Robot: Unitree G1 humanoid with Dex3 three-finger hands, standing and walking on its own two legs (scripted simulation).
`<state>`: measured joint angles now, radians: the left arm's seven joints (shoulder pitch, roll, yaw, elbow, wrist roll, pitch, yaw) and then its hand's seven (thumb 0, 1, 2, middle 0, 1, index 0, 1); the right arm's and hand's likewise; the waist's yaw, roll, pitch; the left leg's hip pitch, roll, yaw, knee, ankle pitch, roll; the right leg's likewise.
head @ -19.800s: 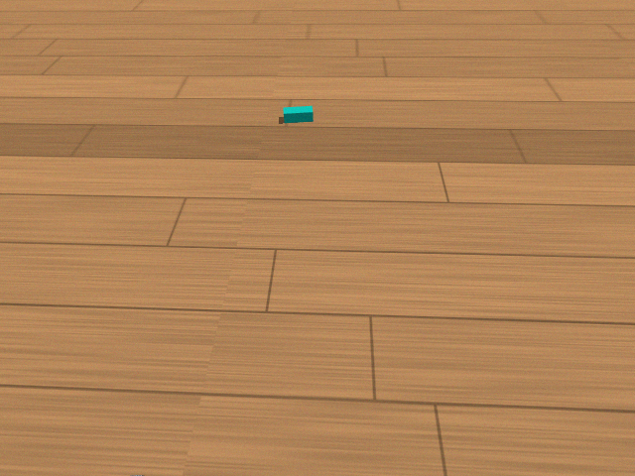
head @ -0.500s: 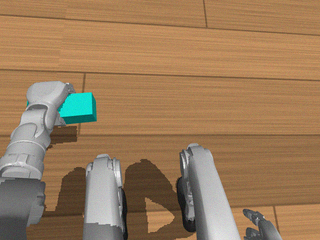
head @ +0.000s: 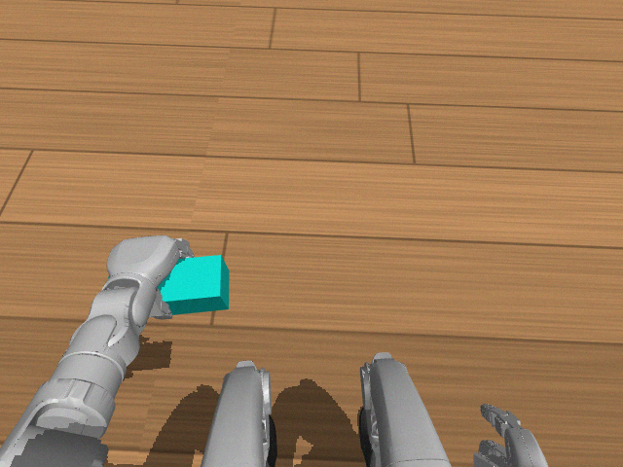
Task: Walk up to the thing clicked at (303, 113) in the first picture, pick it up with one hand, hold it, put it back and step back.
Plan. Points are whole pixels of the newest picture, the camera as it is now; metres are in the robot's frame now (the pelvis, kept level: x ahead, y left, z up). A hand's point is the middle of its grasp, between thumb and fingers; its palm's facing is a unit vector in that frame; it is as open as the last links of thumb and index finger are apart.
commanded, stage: lift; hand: left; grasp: from above
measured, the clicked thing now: (171, 287) +0.38 +0.22 -0.11
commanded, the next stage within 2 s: hold in 0.62 s
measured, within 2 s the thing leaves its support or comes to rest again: neither
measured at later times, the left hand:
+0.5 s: hand (131, 253) +0.37 +0.22 +0.04, palm faces -0.45 -0.07 -0.89, open 9.4 cm
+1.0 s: hand (110, 221) +0.38 +0.22 +0.09, palm faces -0.46 -0.04 -0.89, open 9.4 cm
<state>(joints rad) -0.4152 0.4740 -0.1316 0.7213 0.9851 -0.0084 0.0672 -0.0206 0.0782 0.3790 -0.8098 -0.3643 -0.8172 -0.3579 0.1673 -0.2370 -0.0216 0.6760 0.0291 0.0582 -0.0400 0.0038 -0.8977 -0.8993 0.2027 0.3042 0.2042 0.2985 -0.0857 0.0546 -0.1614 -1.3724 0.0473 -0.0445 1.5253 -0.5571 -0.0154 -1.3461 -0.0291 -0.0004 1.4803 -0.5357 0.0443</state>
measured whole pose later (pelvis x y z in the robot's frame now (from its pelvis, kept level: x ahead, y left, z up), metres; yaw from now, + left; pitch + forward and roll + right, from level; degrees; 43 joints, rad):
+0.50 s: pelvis +0.04 +0.00 +0.12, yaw +0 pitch +12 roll -1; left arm -0.36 0.39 -0.18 0.85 1.00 0.00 0.15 -0.02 0.08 0.38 -0.81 -0.36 -0.82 -0.36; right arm 0.24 -0.25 -0.04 0.73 0.03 0.02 -0.05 0.01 -0.90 -0.90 0.20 0.30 0.20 0.30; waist -0.06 0.03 -0.09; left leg -0.77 0.05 0.00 0.97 -0.42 -0.02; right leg -0.76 -0.03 0.01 0.94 -0.39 0.04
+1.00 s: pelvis +0.07 +0.00 +0.16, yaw -1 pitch +7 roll +0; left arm -0.31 0.39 -0.20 0.79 1.01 0.00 0.07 -0.02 0.07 0.38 -0.82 -0.36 -0.83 -0.35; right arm 0.23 -0.24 -0.06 0.71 0.04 0.06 -0.04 0.01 -0.90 -0.90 0.20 0.30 0.20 0.30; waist -0.03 0.04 -0.06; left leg -0.48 0.04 0.03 0.70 -0.35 -0.01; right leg -0.48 -0.04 0.02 0.68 -0.32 0.04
